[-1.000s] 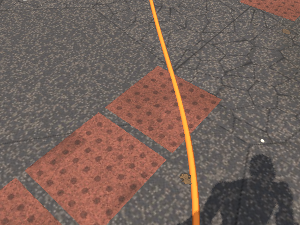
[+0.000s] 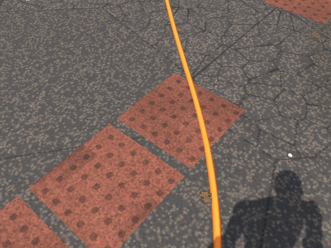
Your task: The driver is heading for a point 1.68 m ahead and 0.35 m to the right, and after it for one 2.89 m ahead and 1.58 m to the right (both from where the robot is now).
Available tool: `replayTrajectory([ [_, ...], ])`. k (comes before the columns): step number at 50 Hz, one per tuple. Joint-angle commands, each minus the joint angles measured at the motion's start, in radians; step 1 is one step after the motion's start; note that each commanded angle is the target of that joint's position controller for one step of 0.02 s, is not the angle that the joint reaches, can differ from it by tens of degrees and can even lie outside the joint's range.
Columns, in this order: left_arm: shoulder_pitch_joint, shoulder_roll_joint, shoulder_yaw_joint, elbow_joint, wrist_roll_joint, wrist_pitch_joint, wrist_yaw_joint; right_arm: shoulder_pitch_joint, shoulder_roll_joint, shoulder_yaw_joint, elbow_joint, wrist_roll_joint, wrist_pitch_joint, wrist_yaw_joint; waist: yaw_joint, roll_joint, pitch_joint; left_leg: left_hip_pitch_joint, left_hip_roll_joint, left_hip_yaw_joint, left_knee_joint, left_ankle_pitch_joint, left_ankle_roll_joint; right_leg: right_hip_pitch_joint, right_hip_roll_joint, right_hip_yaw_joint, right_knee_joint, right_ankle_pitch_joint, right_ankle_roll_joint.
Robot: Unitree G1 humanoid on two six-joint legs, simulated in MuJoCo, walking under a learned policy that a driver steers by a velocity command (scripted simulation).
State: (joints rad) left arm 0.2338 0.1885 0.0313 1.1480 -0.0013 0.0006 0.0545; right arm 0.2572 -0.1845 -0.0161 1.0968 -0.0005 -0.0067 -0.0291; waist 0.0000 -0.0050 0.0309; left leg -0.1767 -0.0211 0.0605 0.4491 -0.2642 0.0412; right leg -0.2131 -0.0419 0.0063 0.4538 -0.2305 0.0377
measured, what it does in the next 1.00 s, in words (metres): walks ahead: right foot, then left foot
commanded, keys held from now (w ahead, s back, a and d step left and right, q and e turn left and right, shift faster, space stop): no key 0.08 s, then w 0.92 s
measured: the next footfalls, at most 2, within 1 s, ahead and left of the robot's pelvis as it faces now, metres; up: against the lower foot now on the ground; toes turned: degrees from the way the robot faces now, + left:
right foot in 0.42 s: +0.14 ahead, -0.17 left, +0.00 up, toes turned -4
left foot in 0.94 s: +0.52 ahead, +0.05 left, +0.00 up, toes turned +2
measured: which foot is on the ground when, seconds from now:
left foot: down 0.00-0.42, up 0.44-0.92, down 0.94-1.00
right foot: down 0.00-0.14, up 0.16-0.40, down 0.42-0.96, up 0.98-1.00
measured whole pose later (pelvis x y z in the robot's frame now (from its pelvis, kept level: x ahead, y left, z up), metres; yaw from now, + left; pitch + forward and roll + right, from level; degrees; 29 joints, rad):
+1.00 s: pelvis +0.37 -0.04 -0.02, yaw -1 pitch +2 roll +0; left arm 0.44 0.22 0.04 1.08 -0.02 -0.08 0.01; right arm -0.01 -0.23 -0.06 0.88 0.01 -0.11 0.04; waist 0.04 0.00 0.05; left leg -0.51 -0.02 0.08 0.59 -0.12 0.09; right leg -0.10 -0.01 0.03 0.96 -0.47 -0.02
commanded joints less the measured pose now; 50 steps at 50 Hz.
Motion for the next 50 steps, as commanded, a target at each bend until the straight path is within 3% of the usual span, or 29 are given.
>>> replayTrajectory([
  [1,0.052,0.093,0.013,-0.015,0.0,-0.004,0.003,0.057,-0.093,-0.014,-0.019,0.0,-0.005,-0.003,0.0,0.005,0.013,-0.03,0.067,-0.07,-0.1,0.132,0.017,0.002,-0.007,0.003,-0.052,0.125,-0.032],
  [4,0.055,0.092,0.013,-0.015,-0.001,-0.004,0.003,0.062,-0.092,-0.014,-0.02,0.001,-0.006,-0.003,0.0,0.005,0.013,-0.03,0.066,-0.07,-0.099,0.136,0.017,0.002,-0.007,0.003,-0.051,0.127,-0.032],
  [5,0.074,0.08,0.01,-0.006,-0.001,-0.002,0.004,0.081,-0.088,-0.014,-0.011,0.001,-0.004,-0.004,-0.001,0.014,-0.01,-0.019,0.062,-0.069,-0.112,0.024,0.022,0.01,0.009,-0.016,-0.041,0.046,-0.032],
  [6,0.073,0.08,0.012,-0.006,-0.006,-0.002,0.005,0.091,-0.111,-0.023,-0.009,0.008,-0.001,-0.008,-0.009,0.032,0.004,-0.025,0.065,-0.088,-0.13,-0.169,0.041,-0.022,0.039,-0.051,0.007,-0.081,-0.037],
  [7,0.058,0.084,0.015,-0.017,-0.01,-0.004,0.006,0.101,-0.151,-0.037,-0.013,0.018,0.001,-0.011,-0.021,0.075,0.032,-0.038,0.106,-0.153,-0.169,-0.376,0.076,-0.09,0.067,-0.088,0.087,-0.208,-0.045],
  [9,-0.017,0.075,0.013,-0.066,-0.01,-0.026,-0.002,0.159,-0.215,-0.062,-0.015,0.025,-0.01,-0.013,-0.057,0.173,0.101,-0.04,0.312,-0.428,-0.308,-0.616,0.188,-0.263,0.039,-0.085,0.313,-0.239,-0.068],
  [11,-0.071,0.088,0.022,-0.101,-0.026,-0.052,-0.021,0.168,-0.2,-0.065,-0.023,0.006,-0.04,-0.013,-0.061,0.152,0.149,0.016,0.418,-0.562,-0.358,-0.522,0.25,-0.457,-0.04,0.004,0.554,-0.299,-0.094],
  [14,-0.059,0.1,0.036,-0.107,-0.035,-0.086,-0.04,0.105,-0.161,-0.057,-0.058,0.027,-0.063,-0.006,-0.022,0.082,0.102,0.095,0.341,-0.396,-0.326,-0.3,0.175,-0.483,-0.086,0.017,0.45,-0.22,-0.109],
  [17,-0.041,0.065,0.033,-0.099,-0.031,-0.096,-0.051,0.097,-0.202,-0.067,-0.066,0.03,-0.055,-0.001,0.0,0.117,0.057,-0.047,0.24,-0.215,-0.275,-0.199,0.14,-0.202,-0.012,-0.088,0.225,-0.138,-0.083],
  [20,0.153,0.084,0.051,-0.026,-0.029,-0.083,-0.051,0.085,-0.195,-0.064,-0.074,0.041,-0.051,0.006,0.086,0.078,0.021,-0.241,0.19,-0.156,-0.118,-0.223,0.119,0.127,0.072,-0.156,0.1,-0.011,-0.069],
  [21,0.245,0.119,0.065,-0.009,-0.027,-0.083,-0.048,0.053,-0.155,-0.05,-0.085,0.033,-0.057,0.009,0.134,0.001,0.008,-0.313,0.142,-0.091,0.085,-0.116,0.08,0.228,0.01,-0.052,0.036,-0.047,-0.097],
  [22,0.36,0.219,0.082,-0.008,-0.018,-0.085,-0.041,0.039,-0.067,-0.026,-0.114,0.004,-0.064,0.017,0.148,-0.276,-0.057,-0.443,0.06,0.033,0.53,-0.188,0.007,0.312,-0.237,0.311,-0.104,-0.151,-0.178],
  [23,0.392,0.261,0.076,-0.007,0.004,-0.107,-0.058,0.055,-0.038,-0.025,-0.149,0.033,-0.085,0.015,0.12,-0.352,-0.088,-0.636,-0.03,-0.087,0.775,-0.292,0.013,0.352,-0.385,0.778,-0.314,-0.402,-0.326],
  [24,0.292,0.22,0.058,-0.025,0.001,-0.126,-0.065,0.013,-0.095,-0.034,-0.165,0.062,-0.102,0.017,0.08,-0.203,0.006,-0.742,0.05,-0.152,0.898,-0.221,0.041,0.29,-0.402,0.761,-0.313,-0.498,-0.326],
  [25,0.208,0.155,0.038,-0.053,-0.004,-0.135,-0.072,-0.026,-0.128,-0.039,-0.176,0.059,-0.111,0.024,0.061,-0.117,0.054,-0.767,0.094,-0.153,0.9,-0.102,0.065,0.238,-0.35,0.609,-0.291,-0.43,-0.28],
  [26,0.138,0.137,0.026,-0.075,-0.002,-0.135,-0.08,-0.017,-0.131,-0.044,-0.162,0.044,-0.112,0.022,0.029,-0.067,0.056,-0.721,0.128,-0.141,0.849,-0.004,0.067,0.186,-0.291,0.463,-0.293,-0.281,-0.242],
  [27,0.103,0.13,0.022,-0.089,0.001,-0.132,-0.082,-0.013,-0.146,-0.054,-0.158,0.029,-0.111,0.019,0.008,-0.069,0.056,-0.664,0.151,-0.135,0.765,0.055,0.062,0.144,-0.247,0.354,-0.3,-0.15,-0.215],
  [29,0.149,0.099,0.012,-0.079,0.006,-0.124,-0.074,-0.011,-0.139,-0.061,-0.146,0.026,-0.094,0.026,0.005,-0.089,0.047,-0.583,0.161,-0.105,0.674,0.117,0.044,0.119,-0.187,0.209,-0.313,0.052,-0.19],
  [32,0.223,0.129,0.016,-0.068,0.009,-0.118,-0.053,-0.106,-0.105,-0.057,-0.179,0.018,-0.079,0.03,0.021,-0.053,0.052,-0.63,0.154,-0.076,0.547,0.188,0.008,0.161,-0.179,0.133,-0.322,0.272,-0.21],
  [37,0.261,0.143,0.021,-0.086,0.001,-0.107,-0.033,-0.32,-0.077,-0.04,-0.249,0.026,-0.083,0.047,0.065,-0.061,0.083,-0.562,0.109,-0.026,0.232,0.342,-0.009,0.16,-0.155,0.046,-0.367,0.288,-0.201],
  [41,0.312,0.142,0.03,-0.071,-0.009,-0.095,-0.032,-0.422,-0.08,-0.032,-0.289,0.032,-0.093,0.071,0.077,-0.064,0.12,-0.56,0.088,-0.018,0.115,0.33,0.022,0.27,-0.194,0.022,-0.336,0.344,-0.204],
  [43,0.298,0.158,0.039,-0.074,-0.009,-0.087,-0.03,-0.427,-0.097,-0.035,-0.302,0.033,-0.101,0.083,0.052,-0.077,0.103,-0.515,0.07,-0.01,0.079,0.276,0.05,0.331,-0.215,0.009,-0.278,0.482,-0.195],
  [44,0.28,0.173,0.044,-0.082,-0.008,-0.083,-0.029,-0.39,-0.119,-0.045,-0.298,0.032,-0.104,0.085,0.022,-0.097,0.066,-0.441,0.044,0.005,0.074,0.241,0.065,0.354,-0.22,0.003,-0.223,0.651,-0.185],
  [45,0.265,0.19,0.051,-0.087,-0.006,-0.078,-0.028,-0.32,-0.151,-0.06,-0.283,0.031,-0.105,0.082,-0.02,-0.128,0.006,-0.332,0.008,0.028,0.085,0.203,0.083,0.372,-0.22,-0.003,-0.135,0.846,-0.174],
  [46,0.241,0.192,0.051,-0.095,-0.003,-0.07,-0.028,-0.159,-0.195,-0.084,-0.238,0.032,-0.104,0.077,-0.103,-0.142,-0.088,-0.127,-0.028,0.05,0.074,0.205,0.11,0.341,-0.189,-0.033,0.046,0.974,-0.153],
  [47,0.214,0.181,0.043,-0.115,0.002,-0.07,-0.032,0.032,-0.245,-0.106,-0.186,0.028,-0.099,0.067,-0.186,-0.13,-0.204,0.192,0.049,-0.038,0.109,0.223,0.155,0.145,-0.152,-0.044,0.292,0.845,-0.122],
  [48,0.317,0.063,0.012,-0.136,0.003,-0.086,-0.047,0.193,-0.339,-0.129,-0.155,-0.003,-0.091,0.057,-0.148,0.101,-0.39,0.603,0.335,-0.507,0.069,0.046,0.31,-0.261,0.015,-0.055,0.717,0.331,-0.059],
  [49,0.321,0.038,-0.001,-0.122,-0.016,-0.121,-0.058,0.193,-0.291,-0.107,-0.143,-0.002,-0.087,0.057,-0.133,0.219,-0.492,0.659,0.439,-0.86,-0.135,-0.029,0.364,-0.413,0.112,0.104,0.937,-0.31,-0.06],
  [50,0.218,0.122,0.025,-0.156,-0.045,-0.141,-0.062,0.094,-0.228,-0.088,-0.152,0.012,-0.09,0.058,-0.122,0.183,-0.328,0.536,0.387,-0.72,-0.156,-0.047,0.298,-0.518,0.039,0.135,1.004,-0.283,-0.083],
])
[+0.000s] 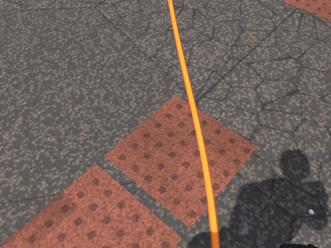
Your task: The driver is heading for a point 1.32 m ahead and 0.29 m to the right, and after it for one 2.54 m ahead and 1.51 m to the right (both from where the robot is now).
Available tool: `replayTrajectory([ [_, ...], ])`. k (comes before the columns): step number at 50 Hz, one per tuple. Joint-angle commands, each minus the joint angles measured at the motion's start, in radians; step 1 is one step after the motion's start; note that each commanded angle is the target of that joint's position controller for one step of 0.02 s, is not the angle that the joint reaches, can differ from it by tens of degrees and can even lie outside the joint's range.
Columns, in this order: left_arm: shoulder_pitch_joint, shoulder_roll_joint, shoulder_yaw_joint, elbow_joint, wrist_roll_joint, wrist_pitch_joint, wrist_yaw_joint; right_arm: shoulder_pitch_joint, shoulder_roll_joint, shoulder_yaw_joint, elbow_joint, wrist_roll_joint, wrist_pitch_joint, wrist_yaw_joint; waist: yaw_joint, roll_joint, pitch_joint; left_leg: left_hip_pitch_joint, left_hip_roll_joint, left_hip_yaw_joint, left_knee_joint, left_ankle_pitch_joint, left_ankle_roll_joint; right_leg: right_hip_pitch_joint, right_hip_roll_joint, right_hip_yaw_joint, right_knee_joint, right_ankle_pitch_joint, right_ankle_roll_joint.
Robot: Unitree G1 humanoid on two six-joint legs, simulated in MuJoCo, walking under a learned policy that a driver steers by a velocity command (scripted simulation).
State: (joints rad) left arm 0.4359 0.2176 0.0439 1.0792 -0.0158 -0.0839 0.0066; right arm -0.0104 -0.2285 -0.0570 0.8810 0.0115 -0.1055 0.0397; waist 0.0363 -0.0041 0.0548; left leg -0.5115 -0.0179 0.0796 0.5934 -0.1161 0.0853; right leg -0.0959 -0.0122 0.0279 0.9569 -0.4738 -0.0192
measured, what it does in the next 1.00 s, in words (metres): walks ahead: right foot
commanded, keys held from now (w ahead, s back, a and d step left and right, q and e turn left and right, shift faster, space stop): w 1.00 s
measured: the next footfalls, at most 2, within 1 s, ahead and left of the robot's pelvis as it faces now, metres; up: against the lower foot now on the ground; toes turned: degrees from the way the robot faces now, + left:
right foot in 0.48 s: +0.46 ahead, -0.15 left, +0.00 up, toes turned -3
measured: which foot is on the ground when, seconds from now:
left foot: down 0.00-0.50, up 0.52-1.00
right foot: up 0.00-0.46, down 0.48-1.00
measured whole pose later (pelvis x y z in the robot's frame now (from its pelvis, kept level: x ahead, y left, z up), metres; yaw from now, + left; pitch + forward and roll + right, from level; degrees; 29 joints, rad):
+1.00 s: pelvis +0.58 -0.03 +0.01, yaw +1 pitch +3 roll -2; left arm 0.40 0.24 0.07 1.02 -0.02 -0.07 0.01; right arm 0.00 -0.22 -0.05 0.88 0.02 -0.09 0.03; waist 0.07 0.03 0.01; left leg -0.57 0.06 0.02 0.53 -0.01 0.06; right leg 0.08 0.02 -0.06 0.24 -0.36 -0.01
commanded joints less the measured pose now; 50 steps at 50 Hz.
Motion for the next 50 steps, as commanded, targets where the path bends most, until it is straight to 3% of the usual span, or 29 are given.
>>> replayTrajectory([
  [1,-0.073,0.122,0.017,-0.116,-0.039,-0.064,-0.009,0.262,-0.134,-0.032,0.04,0.004,0.004,-0.01,-0.13,0.101,-0.224,0.688,0.347,-0.563,-0.317,-0.116,0.21,-0.641,-0.049,0.074,0.469,0.046,-0.038],
  [2,-0.113,0.124,0.026,-0.124,-0.029,-0.061,0.003,0.19,-0.102,-0.022,0.033,-0.005,-0.004,-0.004,-0.087,0.016,-0.148,0.512,0.31,-0.451,-0.351,-0.029,0.181,-0.591,-0.094,0.052,0.394,0.123,-0.04],
  [3,-0.106,0.119,0.037,-0.122,-0.014,-0.046,0.012,0.156,-0.07,-0.011,0.034,-0.016,-0.012,0.001,-0.046,0.022,-0.111,0.392,0.267,-0.365,-0.381,0.024,0.157,-0.52,-0.128,0.053,0.333,0.165,-0.044],
  [4,-0.069,0.089,0.036,-0.118,-0.011,-0.028,0.015,0.153,-0.06,-0.007,0.044,-0.02,-0.013,0.005,-0.018,0.05,-0.1,0.324,0.248,-0.321,-0.411,0.021,0.156,-0.468,-0.142,0.056,0.301,0.183,-0.045],
  [6,-0.065,0.055,0.033,-0.127,-0.008,-0.006,0.019,0.186,-0.085,-0.011,0.066,-0.015,-0.015,-0.002,-0.001,0.069,-0.059,0.246,0.236,-0.266,-0.462,0.036,0.171,-0.46,-0.158,0.04,0.23,0.196,-0.034],
  [8,-0.149,0.078,0.039,-0.164,0.003,0.0,0.022,0.222,-0.123,-0.018,0.078,-0.017,-0.016,-0.019,-0.007,0.06,-0.022,0.242,0.234,-0.234,-0.493,0.056,0.18,-0.535,-0.169,0.031,0.13,0.285,-0.008],
  [11,-0.271,0.081,0.038,-0.205,0.011,-0.005,0.014,0.278,-0.14,-0.02,0.087,-0.012,-0.008,-0.039,-0.039,0.048,-0.006,0.296,0.214,-0.184,-0.497,0.102,0.154,-0.596,-0.161,0.015,-0.08,0.469,0.011],
  [15,-0.423,0.061,0.024,-0.242,0.0,-0.012,-0.006,0.358,-0.16,-0.024,0.104,0.003,-0.001,-0.046,-0.092,0.053,0.012,0.352,0.196,-0.127,-0.488,0.092,0.121,-0.536,-0.102,-0.039,-0.315,0.591,0.014],
  [19,-0.509,0.079,0.019,-0.286,-0.008,-0.02,-0.031,0.421,-0.169,-0.032,0.133,0.01,0.018,-0.049,-0.109,0.06,0.034,0.514,0.265,-0.147,-0.417,0.106,0.109,-0.574,-0.085,-0.028,-0.414,0.504,-0.013],
  [21,-0.475,0.107,0.028,-0.289,-0.009,-0.026,-0.04,0.409,-0.183,-0.039,0.133,0.01,0.03,-0.053,-0.075,0.079,0.013,0.566,0.29,-0.154,-0.357,0.209,0.089,-0.512,-0.065,-0.037,-0.442,0.425,-0.041],
  [22,-0.409,0.131,0.04,-0.275,-0.008,-0.029,-0.041,0.384,-0.19,-0.041,0.126,0.01,0.035,-0.053,-0.031,0.092,-0.027,0.571,0.279,-0.137,-0.279,0.366,0.073,-0.409,-0.035,-0.063,-0.457,0.399,-0.06],
  [23,-0.262,0.171,0.063,-0.229,-0.004,-0.03,-0.037,0.366,-0.174,-0.035,0.12,0.009,0.041,-0.053,0.042,0.081,-0.114,0.54,0.229,-0.095,-0.106,0.509,0.049,-0.213,0.001,-0.091,-0.47,0.404,-0.086],
  [24,-0.066,0.244,0.088,-0.183,0.006,-0.029,-0.029,0.368,-0.138,-0.019,0.099,-0.004,0.042,-0.053,0.108,0.009,-0.261,0.368,0.171,-0.046,0.181,0.374,0.013,0.094,-0.116,0.04,-0.436,0.421,-0.144],
  [25,0.037,0.337,0.109,-0.155,0.018,-0.023,-0.03,0.485,-0.014,0.017,0.087,-0.008,0.021,-0.044,0.06,-0.246,-0.394,-0.049,-0.016,-0.026,0.576,-0.127,-0.061,0.461,-0.357,0.521,-0.533,0.242,-0.303],
  [26,0.039,0.254,0.082,-0.16,0.014,-0.024,-0.034,0.464,-0.067,0.008,0.1,0.009,-0.007,-0.037,0.076,-0.241,-0.448,-0.178,-0.023,-0.187,0.721,-0.447,-0.047,0.501,-0.388,0.725,-0.654,0.174,-0.313],
  [27,-0.05,0.198,0.064,-0.173,0.007,-0.027,-0.033,0.372,-0.142,-0.012,0.074,0.034,-0.021,-0.033,0.063,-0.181,-0.304,-0.266,0.037,-0.191,0.773,-0.392,-0.027,0.392,-0.354,0.569,-0.651,0.193,-0.257],
  [28,-0.139,0.167,0.053,-0.197,0.008,-0.027,-0.032,0.306,-0.147,-0.012,0.059,0.034,-0.026,-0.038,0.038,-0.102,-0.213,-0.249,0.094,-0.161,0.739,-0.297,-0.02,0.239,-0.315,0.421,-0.664,0.296,-0.225],
  [29,-0.201,0.142,0.045,-0.205,0.017,-0.027,-0.035,0.274,-0.138,-0.018,0.055,0.02,-0.022,-0.045,0.008,-0.052,-0.151,-0.204,0.13,-0.148,0.671,-0.227,-0.021,0.097,-0.279,0.327,-0.695,0.376,-0.209],
  [30,-0.229,0.112,0.036,-0.205,0.026,-0.03,-0.038,0.283,-0.128,-0.025,0.059,0.013,-0.007,-0.05,-0.027,-0.062,-0.121,-0.141,0.159,-0.153,0.617,-0.184,-0.02,0.006,-0.241,0.251,-0.728,0.421,-0.193],
  [32,-0.211,0.108,0.035,-0.187,0.026,-0.035,-0.039,0.318,-0.084,-0.023,0.068,0.011,0.02,-0.051,-0.053,-0.08,-0.107,-0.082,0.172,-0.144,0.558,-0.149,-0.027,-0.066,-0.218,0.189,-0.778,0.454,-0.203],
  [35,-0.162,0.151,0.045,-0.165,0.022,-0.036,-0.021,0.238,-0.084,-0.027,0.039,0.0,0.033,-0.054,-0.05,-0.053,-0.059,-0.165,0.181,-0.137,0.426,-0.04,-0.054,-0.066,-0.219,0.136,-0.824,0.505,-0.217],
  [37,-0.132,0.154,0.045,-0.154,0.019,-0.029,-0.009,0.166,-0.081,-0.028,0.015,-0.005,0.031,-0.051,-0.035,-0.048,-0.04,-0.21,0.178,-0.133,0.31,0.061,-0.068,-0.039,-0.211,0.106,-0.837,0.511,-0.206],
  [41,-0.078,0.162,0.045,-0.136,0.01,-0.023,0.001,0.037,-0.06,-0.018,-0.019,0.0,0.024,-0.038,0.003,-0.058,-0.005,-0.178,0.139,-0.096,0.09,0.214,-0.073,-0.017,-0.183,0.037,-0.852,0.48,-0.177],
  [46,-0.004,0.171,0.053,-0.093,0.001,-0.005,0.007,-0.084,-0.063,-0.007,-0.066,0.01,0.013,-0.013,0.037,-0.059,0.042,-0.196,0.113,-0.085,-0.038,0.167,-0.05,0.118,-0.234,0.029,-0.8,0.493,-0.172],
  [48,-0.012,0.182,0.06,-0.088,-0.003,0.004,0.011,-0.081,-0.08,-0.01,-0.077,0.012,0.006,-0.002,0.017,-0.069,0.035,-0.165,0.101,-0.08,-0.068,0.097,-0.025,0.167,-0.261,0.034,-0.755,0.561,-0.159],
  [50,-0.05,0.198,0.065,-0.094,-0.004,0.013,0.013,0.016,-0.121,-0.029,-0.056,0.011,0.0,0.0,-0.046,-0.094,-0.028,0.007,0.051,-0.038,-0.087,0.039,0.005,0.175,-0.252,0.015,-0.644,0.812,-0.134],
])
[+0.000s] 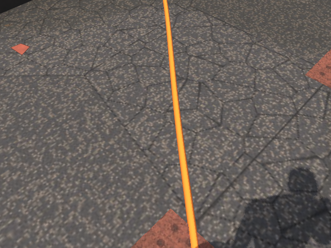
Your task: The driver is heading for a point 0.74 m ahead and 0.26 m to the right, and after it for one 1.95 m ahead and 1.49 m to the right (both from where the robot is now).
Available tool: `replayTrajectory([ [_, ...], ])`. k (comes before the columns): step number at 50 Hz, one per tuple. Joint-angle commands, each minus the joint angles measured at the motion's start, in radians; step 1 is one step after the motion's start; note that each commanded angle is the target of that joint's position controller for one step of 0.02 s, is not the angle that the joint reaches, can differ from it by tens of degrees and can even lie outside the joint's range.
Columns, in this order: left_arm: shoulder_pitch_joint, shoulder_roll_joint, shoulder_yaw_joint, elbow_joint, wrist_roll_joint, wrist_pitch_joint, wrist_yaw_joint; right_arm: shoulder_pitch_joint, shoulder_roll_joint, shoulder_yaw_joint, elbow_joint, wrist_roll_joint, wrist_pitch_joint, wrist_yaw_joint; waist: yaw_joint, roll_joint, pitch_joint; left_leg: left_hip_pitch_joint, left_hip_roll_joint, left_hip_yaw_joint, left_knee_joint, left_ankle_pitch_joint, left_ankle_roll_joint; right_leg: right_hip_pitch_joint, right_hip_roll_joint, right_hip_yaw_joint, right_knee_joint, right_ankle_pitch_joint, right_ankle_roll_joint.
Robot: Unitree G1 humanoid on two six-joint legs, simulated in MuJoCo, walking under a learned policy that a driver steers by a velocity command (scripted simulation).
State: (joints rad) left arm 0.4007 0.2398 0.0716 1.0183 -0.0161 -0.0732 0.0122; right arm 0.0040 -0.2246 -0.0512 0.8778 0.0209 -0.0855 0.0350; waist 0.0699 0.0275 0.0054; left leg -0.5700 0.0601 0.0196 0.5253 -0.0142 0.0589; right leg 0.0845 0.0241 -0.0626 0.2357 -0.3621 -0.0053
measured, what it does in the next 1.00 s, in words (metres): walks ahead, turning right: left foot, then right foot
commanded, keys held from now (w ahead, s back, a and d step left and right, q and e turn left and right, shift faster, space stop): w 0.12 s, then w+e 0.88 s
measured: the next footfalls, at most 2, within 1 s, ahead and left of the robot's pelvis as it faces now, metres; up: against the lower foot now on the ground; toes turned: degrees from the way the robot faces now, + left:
left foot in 0.04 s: +0.20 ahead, +0.12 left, +0.00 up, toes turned +3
right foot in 0.60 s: +0.49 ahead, -0.13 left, +0.00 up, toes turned -16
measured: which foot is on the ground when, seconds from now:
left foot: up 0.00-0.02, down 0.04-0.62, up 0.64-1.00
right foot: down 0.00-0.06, up 0.08-0.58, down 0.60-1.00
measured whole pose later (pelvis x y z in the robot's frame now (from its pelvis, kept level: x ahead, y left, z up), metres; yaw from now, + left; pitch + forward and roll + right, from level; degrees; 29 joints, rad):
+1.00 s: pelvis +0.56 -0.07 +0.01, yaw -26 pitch +3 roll +0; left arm 0.34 0.27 0.09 0.79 -0.02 -0.05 0.01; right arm 0.00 -0.27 -0.06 0.77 0.00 -0.11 0.01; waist 0.08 0.04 0.01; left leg -0.60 0.04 -0.09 0.53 0.03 -0.04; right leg -0.12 0.11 0.16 0.39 -0.31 -0.07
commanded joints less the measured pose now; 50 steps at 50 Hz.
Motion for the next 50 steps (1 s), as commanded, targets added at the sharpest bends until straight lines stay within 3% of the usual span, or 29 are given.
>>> replayTrajectory([
  [1,-0.035,0.163,0.032,-0.039,-0.004,0.007,0.007,0.146,-0.161,-0.057,-0.007,-0.002,-0.02,0.001,-0.153,-0.116,-0.061,0.263,-0.063,0.051,-0.033,-0.052,0.056,-0.043,-0.24,0.066,0.243,0.829,-0.124],
  [2,-0.035,0.133,0.017,-0.057,0.007,0.009,0.007,0.336,-0.227,-0.082,0.042,-0.012,-0.02,-0.007,-0.219,-0.055,-0.198,0.57,0.039,-0.065,0.005,-0.037,0.108,-0.217,-0.184,0.024,0.512,0.691,-0.088],
  [3,0.084,0.013,-0.019,-0.07,0.016,-0.011,-0.004,0.458,-0.326,-0.105,0.07,-0.022,-0.014,-0.011,-0.178,0.194,-0.344,0.955,0.295,-0.534,-0.069,-0.184,0.275,-0.631,-0.006,0.009,0.921,0.184,-0.011],
  [4,0.054,0.049,-0.014,-0.06,0.001,-0.039,-0.011,0.461,-0.252,-0.078,0.07,-0.014,-0.011,-0.009,-0.191,0.215,-0.405,0.987,0.335,-0.77,-0.221,-0.288,0.293,-0.769,0.024,0.161,1.075,-0.21,-0.019],
  [5,-0.04,0.125,0.007,-0.088,-0.028,-0.055,-0.016,0.368,-0.199,-0.061,0.057,-0.006,-0.014,-0.01,-0.179,0.163,-0.252,0.871,0.301,-0.624,-0.228,-0.319,0.234,-0.868,-0.041,0.172,1.135,-0.165,-0.04],
  [6,-0.109,0.134,0.007,-0.106,-0.031,-0.06,-0.011,0.278,-0.161,-0.049,0.031,-0.009,-0.015,-0.011,-0.154,0.087,-0.159,0.716,0.264,-0.484,-0.245,-0.266,0.198,-0.862,-0.1,0.141,1.101,-0.069,-0.051],
  [7,-0.135,0.129,0.014,-0.106,-0.022,-0.052,-0.003,0.208,-0.125,-0.038,0.021,-0.019,-0.017,-0.009,-0.121,0.032,-0.087,0.561,0.232,-0.374,-0.282,-0.2,0.175,-0.814,-0.14,0.128,1.034,0.007,-0.051],
  [9,-0.088,0.09,0.019,-0.09,-0.015,-0.016,0.004,0.17,-0.087,-0.027,0.029,-0.035,-0.026,-0.006,-0.065,0.07,-0.046,0.401,0.185,-0.245,-0.348,-0.148,0.145,-0.692,-0.182,0.143,0.951,0.081,-0.052],
  [10,-0.073,0.067,0.017,-0.084,-0.016,-0.003,0.005,0.184,-0.094,-0.03,0.04,-0.035,-0.03,-0.008,-0.057,0.07,-0.034,0.37,0.18,-0.203,-0.372,-0.121,0.149,-0.679,-0.186,0.144,0.931,0.097,-0.049],
  [12,-0.105,0.065,0.021,-0.099,-0.015,0.012,0.008,0.216,-0.125,-0.038,0.058,-0.039,-0.037,-0.021,-0.055,0.051,-0.001,0.36,0.181,-0.134,-0.405,-0.06,0.154,-0.73,-0.182,0.161,0.879,0.172,-0.039],
  [15,-0.182,0.069,0.027,-0.127,-0.008,0.011,0.002,0.246,-0.14,-0.04,0.07,-0.04,-0.037,-0.039,-0.07,0.027,0.022,0.417,0.177,-0.049,-0.415,0.029,0.135,-0.818,-0.158,0.19,0.734,0.331,-0.027],
  [19,-0.301,0.046,0.015,-0.17,-0.002,0.005,-0.022,0.265,-0.147,-0.036,0.07,-0.033,-0.034,-0.054,-0.105,0.023,0.053,0.443,0.155,0.073,-0.434,0.055,0.097,-0.778,-0.134,0.109,0.521,0.496,-0.028],
  [24,-0.431,0.029,-0.002,-0.25,-0.003,0.007,-0.054,0.355,-0.168,-0.045,0.097,-0.019,-0.001,-0.061,-0.15,0.002,0.103,0.657,0.219,0.129,-0.358,0.181,0.089,-0.859,-0.115,0.046,0.399,0.398,-0.055],
  [27,-0.404,0.064,0.011,-0.286,-0.005,0.009,-0.075,0.32,-0.207,-0.057,0.077,-0.011,0.023,-0.07,-0.101,0.05,0.053,0.71,0.236,0.173,-0.204,0.595,0.061,-0.737,-0.049,-0.038,0.385,0.24,-0.1],
  [28,-0.338,0.093,0.026,-0.282,-0.006,0.012,-0.077,0.306,-0.222,-0.061,0.067,-0.009,0.031,-0.075,-0.058,0.075,0.004,0.708,0.232,0.186,-0.092,0.762,0.049,-0.634,-0.009,-0.066,0.393,0.19,-0.121],
  [29,-0.204,0.139,0.05,-0.256,-0.01,0.012,-0.076,0.284,-0.231,-0.062,0.057,-0.008,0.038,-0.078,0.018,0.075,-0.069,0.664,0.209,0.203,0.088,0.819,0.027,-0.451,0.032,-0.077,0.35,0.21,-0.152],
  [30,-0.04,0.213,0.086,-0.22,-0.009,0.017,-0.059,0.275,-0.226,-0.057,0.041,-0.009,0.034,-0.079,0.098,0.023,-0.159,0.48,0.167,0.209,0.35,0.637,-0.014,-0.157,0.005,0.028,0.296,0.257,-0.2],
  [31,0.019,0.32,0.107,-0.207,-0.011,0.02,-0.04,0.356,-0.087,-0.017,-0.002,-0.048,0.01,-0.062,0.022,-0.232,-0.258,0.056,0.006,0.176,0.722,-0.207,-0.072,0.211,-0.252,0.497,0.281,0.25,-0.348],
  [32,0.044,0.297,0.09,-0.228,-0.003,0.01,-0.043,0.33,-0.093,-0.005,-0.033,-0.017,-0.041,-0.041,0.022,-0.227,-0.403,-0.161,-0.12,-0.053,0.914,-0.589,-0.077,0.372,-0.386,0.923,0.095,0.142,-0.47],
  [33,0.031,0.223,0.07,-0.224,0.008,0.004,-0.042,0.206,-0.159,-0.025,-0.06,0.023,-0.071,-0.029,0.061,-0.141,-0.303,-0.265,-0.052,-0.122,0.924,-0.507,-0.046,0.323,-0.341,0.777,0.072,0.177,-0.393],
  [34,-0.037,0.181,0.059,-0.234,0.002,-0.002,-0.039,0.165,-0.157,-0.022,-0.071,0.025,-0.084,-0.028,0.03,-0.087,-0.193,-0.264,-0.004,-0.111,0.844,-0.415,-0.029,0.176,-0.296,0.62,0.075,0.247,-0.347],
  [35,-0.12,0.149,0.048,-0.256,0.0,-0.003,-0.04,0.159,-0.155,-0.028,-0.059,0.002,-0.081,-0.036,-0.02,-0.012,-0.121,-0.195,0.034,-0.102,0.752,-0.361,-0.033,0.005,-0.251,0.509,0.062,0.335,-0.314],
  [36,-0.171,0.124,0.039,-0.276,0.006,-0.004,-0.038,0.172,-0.167,-0.039,-0.057,-0.013,-0.068,-0.041,-0.058,-0.015,-0.087,-0.115,0.058,-0.101,0.685,-0.33,-0.043,-0.12,-0.223,0.442,0.039,0.407,-0.302],
  [37,-0.187,0.12,0.035,-0.286,0.011,-0.003,-0.034,0.186,-0.164,-0.043,-0.061,-0.017,-0.051,-0.041,-0.083,-0.029,-0.075,-0.06,0.068,-0.101,0.647,-0.316,-0.056,-0.196,-0.203,0.419,0.016,0.43,-0.3],
  [39,-0.179,0.15,0.041,-0.293,0.006,-0.006,-0.023,0.187,-0.137,-0.042,-0.074,-0.028,-0.028,-0.045,-0.099,-0.044,-0.056,-0.032,0.065,-0.08,0.546,-0.282,-0.088,-0.284,-0.183,0.369,-0.008,0.478,-0.302],
  [42,-0.134,0.187,0.051,-0.292,0.001,-0.003,-0.003,0.073,-0.114,-0.032,-0.118,-0.037,-0.02,-0.049,-0.068,-0.067,-0.021,-0.034,0.033,-0.061,0.319,-0.103,-0.121,-0.344,-0.139,0.309,-0.017,0.464,-0.272],
  [45,-0.095,0.186,0.052,-0.288,-0.004,0.005,0.002,-0.03,-0.096,-0.021,-0.151,-0.027,-0.026,-0.039,-0.022,-0.105,-0.01,0.037,-0.023,-0.052,0.094,0.079,-0.117,-0.366,-0.103,0.29,0.003,0.354,-0.225],
  [47,-0.064,0.187,0.053,-0.279,-0.007,0.009,0.001,-0.073,-0.111,-0.022,-0.173,-0.015,-0.031,-0.032,-0.003,-0.12,-0.008,0.064,-0.041,-0.062,0.033,0.11,-0.112,-0.344,-0.121,0.332,0.024,0.301,-0.214],
  [50,-0.048,0.175,0.05,-0.277,-0.01,0.017,0.007,-0.074,-0.155,-0.034,-0.19,-0.01,-0.046,-0.019,-0.014,-0.136,-0.014,0.086,-0.048,-0.094,-0.035,0.033,-0.088,-0.253,-0.159,0.424,0.111,0.254,-0.199],
])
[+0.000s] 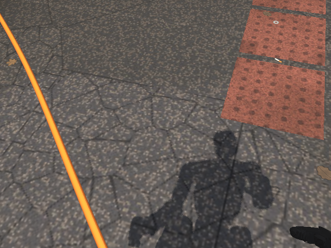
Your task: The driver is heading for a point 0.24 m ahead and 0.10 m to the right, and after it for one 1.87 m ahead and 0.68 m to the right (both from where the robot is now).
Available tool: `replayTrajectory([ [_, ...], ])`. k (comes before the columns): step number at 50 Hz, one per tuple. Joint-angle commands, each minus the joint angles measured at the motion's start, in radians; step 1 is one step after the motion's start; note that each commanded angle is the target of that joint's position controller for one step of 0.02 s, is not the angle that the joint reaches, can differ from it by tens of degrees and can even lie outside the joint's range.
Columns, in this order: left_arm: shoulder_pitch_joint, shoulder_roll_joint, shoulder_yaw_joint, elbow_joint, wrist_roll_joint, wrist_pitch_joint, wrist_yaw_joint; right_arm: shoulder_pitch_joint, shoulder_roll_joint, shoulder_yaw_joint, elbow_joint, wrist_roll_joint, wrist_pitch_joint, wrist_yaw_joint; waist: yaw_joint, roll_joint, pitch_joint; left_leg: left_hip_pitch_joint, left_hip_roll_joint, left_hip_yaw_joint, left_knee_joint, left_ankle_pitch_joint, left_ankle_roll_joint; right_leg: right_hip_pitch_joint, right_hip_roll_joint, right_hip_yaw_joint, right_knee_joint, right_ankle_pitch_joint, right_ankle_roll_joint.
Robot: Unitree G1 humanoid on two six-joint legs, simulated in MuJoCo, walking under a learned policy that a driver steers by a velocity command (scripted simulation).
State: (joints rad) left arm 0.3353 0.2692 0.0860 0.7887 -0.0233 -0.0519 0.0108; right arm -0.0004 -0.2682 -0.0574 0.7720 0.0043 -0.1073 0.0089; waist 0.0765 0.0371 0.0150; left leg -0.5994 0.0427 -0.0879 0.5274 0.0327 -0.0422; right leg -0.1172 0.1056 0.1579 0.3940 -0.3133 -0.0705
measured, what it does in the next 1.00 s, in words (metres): walks ahead, turning right: left foot, then right foot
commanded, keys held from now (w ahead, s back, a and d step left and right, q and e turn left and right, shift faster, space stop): w+e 0.68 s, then w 0.32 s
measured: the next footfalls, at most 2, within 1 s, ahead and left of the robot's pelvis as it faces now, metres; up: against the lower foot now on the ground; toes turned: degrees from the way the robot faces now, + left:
left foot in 0.08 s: +0.22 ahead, +0.14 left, +0.00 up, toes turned -6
right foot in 0.60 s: +0.44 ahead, -0.19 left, +0.00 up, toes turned -25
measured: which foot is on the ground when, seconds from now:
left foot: up 0.00-0.06, down 0.08-0.62, up 0.64-1.00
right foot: down 0.00-0.08, up 0.10-0.58, down 0.60-1.00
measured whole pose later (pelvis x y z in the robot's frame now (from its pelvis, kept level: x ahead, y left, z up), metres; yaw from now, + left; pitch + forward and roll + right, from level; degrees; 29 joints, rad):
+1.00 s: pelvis +0.52 -0.13 +0.00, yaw -30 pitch +2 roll -1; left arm 0.34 0.27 0.06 0.73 -0.01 -0.06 0.00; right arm 0.08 -0.28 -0.04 0.75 0.01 -0.09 0.03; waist 0.06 0.05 0.02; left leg -0.65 0.09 -0.04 0.61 0.08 -0.03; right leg -0.06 0.09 0.06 0.31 -0.28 -0.07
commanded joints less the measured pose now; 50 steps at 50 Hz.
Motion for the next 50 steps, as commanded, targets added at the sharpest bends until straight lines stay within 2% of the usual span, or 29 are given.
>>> replayTrajectory([
  [1,0.012,0.148,0.037,-0.051,0.0,-0.001,0.011,-0.049,-0.124,-0.033,-0.083,0.008,-0.03,0.01,-0.035,-0.16,-0.027,0.142,-0.032,0.014,-0.045,-0.061,0.026,-0.033,-0.25,0.232,-0.015,0.213,-0.127],
  [3,-0.013,0.119,0.026,-0.07,0.006,0.003,0.012,0.093,-0.156,-0.051,-0.049,-0.001,-0.042,0.007,-0.113,-0.169,-0.085,0.343,-0.031,0.033,-0.093,-0.088,0.071,-0.051,-0.198,0.226,0.116,0.28,-0.087],
  [4,-0.024,0.066,0.005,-0.092,0.015,-0.001,0.007,0.239,-0.205,-0.066,-0.032,-0.02,-0.047,0.001,-0.179,-0.097,-0.205,0.586,0.107,-0.087,-0.068,-0.124,0.13,-0.158,-0.138,0.153,0.36,0.219,-0.048],
  [5,0.115,0.001,-0.013,-0.118,-0.006,-0.013,0.007,0.368,-0.298,-0.09,-0.004,-0.035,-0.034,-0.003,-0.139,0.212,-0.353,0.949,0.35,-0.524,-0.133,-0.284,0.296,-0.503,0.008,0.013,0.711,-0.158,0.027],
  [6,0.137,0.084,-0.007,-0.109,-0.021,-0.016,0.008,0.371,-0.232,-0.076,0.0,-0.007,-0.027,0.003,-0.142,0.261,-0.346,0.969,0.405,-0.735,-0.208,-0.523,0.324,-0.672,-0.057,0.023,0.886,-0.282,0.04],
  [7,0.045,0.16,0.013,-0.111,-0.018,-0.011,0.008,0.316,-0.149,-0.054,-0.023,-0.001,-0.02,0.0,-0.168,0.136,-0.207,0.851,0.357,-0.586,-0.227,-0.563,0.274,-0.719,-0.103,0.026,0.942,-0.195,0.046],
  [8,-0.027,0.164,0.016,-0.126,-0.006,-0.004,0.009,0.264,-0.124,-0.044,-0.032,-0.009,-0.01,-0.002,-0.16,0.058,-0.125,0.72,0.312,-0.433,-0.233,-0.462,0.234,-0.695,-0.141,-0.014,0.934,-0.117,0.05],
  [9,-0.067,0.151,0.018,-0.141,0.005,-0.002,0.007,0.224,-0.103,-0.036,-0.028,-0.015,-0.003,-0.003,-0.14,0.041,-0.058,0.602,0.269,-0.328,-0.258,-0.349,0.222,-0.666,-0.169,-0.021,0.883,-0.064,0.051],
  [10,-0.068,0.135,0.021,-0.147,0.003,0.003,0.001,0.204,-0.087,-0.028,-0.024,-0.021,-0.002,-0.005,-0.114,0.062,-0.033,0.53,0.237,-0.246,-0.282,-0.276,0.209,-0.622,-0.197,-0.022,0.844,-0.032,0.048],
  [12,-0.053,0.093,0.015,-0.154,-0.008,0.015,-0.006,0.203,-0.089,-0.031,-0.012,-0.015,-0.008,-0.004,-0.096,0.082,-0.02,0.473,0.214,-0.141,-0.331,-0.203,0.213,-0.582,-0.218,-0.047,0.794,-0.008,0.049],
  [14,-0.081,0.075,0.009,-0.178,-0.004,0.024,-0.007,0.215,-0.119,-0.041,0.001,-0.011,-0.016,-0.004,-0.093,0.058,-0.011,0.472,0.228,-0.076,-0.361,-0.119,0.234,-0.611,-0.23,-0.052,0.738,0.039,0.059],
  [18,-0.147,0.064,0.002,-0.203,-0.002,0.023,-0.02,0.225,-0.152,-0.052,0.014,-0.011,-0.009,-0.01,-0.106,0.033,-0.006,0.515,0.218,0.071,-0.373,0.007,0.223,-0.628,-0.233,-0.073,0.56,0.22,0.07],
  [21,-0.249,0.046,-0.008,-0.228,0.0,0.015,-0.039,0.254,-0.171,-0.054,0.026,-0.006,0.003,-0.016,-0.146,0.026,0.025,0.534,0.202,0.167,-0.369,0.022,0.196,-0.586,-0.214,-0.131,0.396,0.335,0.061],
  [25,-0.34,0.049,-0.01,-0.272,-0.004,0.015,-0.063,0.305,-0.207,-0.063,0.046,0.012,0.026,-0.015,-0.168,0.029,0.065,0.632,0.24,0.219,-0.337,0.086,0.177,-0.57,-0.189,-0.189,0.276,0.272,0.028],
  [27,-0.32,0.078,0.004,-0.282,0.0,0.018,-0.07,0.298,-0.235,-0.071,0.045,0.022,0.039,-0.019,-0.133,0.053,0.041,0.677,0.249,0.257,-0.242,0.364,0.158,-0.492,-0.141,-0.235,0.245,0.17,-0.01],
  [28,-0.269,0.103,0.018,-0.275,0.004,0.021,-0.069,0.295,-0.252,-0.076,0.043,0.027,0.046,-0.023,-0.096,0.074,0.0,0.689,0.246,0.276,-0.145,0.548,0.149,-0.408,-0.102,-0.265,0.241,0.117,-0.033],
  [29,-0.141,0.14,0.041,-0.244,0.003,0.024,-0.065,0.282,-0.257,-0.077,0.039,0.031,0.054,-0.027,-0.018,0.069,-0.068,0.663,0.226,0.304,0.026,0.654,0.131,-0.242,-0.055,-0.286,0.192,0.133,-0.064],
  [30,0.035,0.201,0.075,-0.196,0.0,0.03,-0.05,0.285,-0.23,-0.066,0.033,0.026,0.053,-0.032,0.069,0.033,-0.157,0.514,0.189,0.323,0.266,0.56,0.094,0.042,-0.038,-0.25,0.145,0.197,-0.106],
  [31,0.11,0.302,0.096,-0.177,-0.005,0.037,-0.028,0.326,-0.114,-0.029,-0.007,-0.023,0.043,-0.027,0.037,-0.196,-0.232,0.139,0.094,0.317,0.621,-0.167,0.043,0.363,-0.275,0.135,0.142,0.205,-0.203],
  [32,0.085,0.336,0.087,-0.217,-0.002,0.017,-0.037,0.334,-0.086,-0.005,-0.057,-0.012,0.003,-0.014,-0.01,-0.292,-0.403,-0.127,-0.072,0.091,0.866,-0.653,0.019,0.534,-0.452,0.681,-0.039,0.011,-0.378],
  [33,0.085,0.244,0.06,-0.209,0.004,0.004,-0.046,0.21,-0.177,-0.029,-0.08,0.029,-0.023,-0.001,0.048,-0.156,-0.336,-0.242,-0.016,-0.005,0.896,-0.57,0.033,0.502,-0.427,0.591,-0.092,-0.002,-0.315],
  [34,0.052,0.208,0.048,-0.199,0.005,-0.006,-0.046,0.173,-0.173,-0.024,-0.094,0.039,-0.036,0.004,0.025,-0.141,-0.21,-0.258,0.02,0.012,0.831,-0.484,0.052,0.369,-0.39,0.445,-0.092,0.056,-0.278],
  [35,-0.022,0.174,0.035,-0.203,0.005,-0.008,-0.044,0.188,-0.16,-0.021,-0.072,0.018,-0.038,-0.003,-0.028,-0.053,-0.142,-0.192,0.066,0.014,0.743,-0.412,0.05,0.213,-0.348,0.327,-0.093,0.147,-0.239],
  [36,-0.081,0.138,0.022,-0.215,0.013,-0.009,-0.041,0.206,-0.17,-0.029,-0.059,0.0,-0.028,-0.006,-0.067,-0.065,-0.104,-0.116,0.095,0.015,0.668,-0.37,0.042,0.09,-0.318,0.245,-0.107,0.26,-0.222],
  [37,-0.112,0.125,0.015,-0.224,0.023,-0.011,-0.037,0.23,-0.17,-0.031,-0.05,-0.002,-0.013,-0.003,-0.094,-0.087,-0.092,-0.055,0.109,0.016,0.643,-0.344,0.035,0.012,-0.3,0.207,-0.132,0.315,-0.217],
  [40,-0.099,0.142,0.016,-0.194,0.022,-0.025,-0.025,0.229,-0.127,-0.022,-0.046,-0.013,0.015,-0.004,-0.105,-0.082,-0.071,-0.019,0.101,0.046,0.537,-0.267,-0.003,-0.088,-0.279,0.11,-0.177,0.44,-0.226],
  [45,-0.037,0.157,0.015,-0.143,0.016,-0.025,-0.008,0.061,-0.082,0.0,-0.084,-0.008,0.012,0.005,-0.036,-0.095,-0.011,-0.009,0.065,0.062,0.192,0.047,-0.013,-0.092,-0.229,0.0,-0.195,0.355,-0.165],
  [47,0.0,0.168,0.017,-0.119,0.011,-0.025,-0.009,0.003,-0.079,0.004,-0.099,0.002,0.007,0.015,-0.008,-0.1,0.012,0.015,0.042,0.071,0.106,0.103,-0.005,-0.077,-0.246,0.009,-0.197,0.285,-0.158],
  [50,0.042,0.173,0.019,-0.087,0.006,-0.019,-0.01,-0.045,-0.098,0.0,-0.125,0.007,-0.001,0.03,0.008,-0.106,0.039,-0.023,0.028,0.06,0.031,0.052,0.029,0.027,-0.297,0.048,-0.151,0.285,-0.153],
])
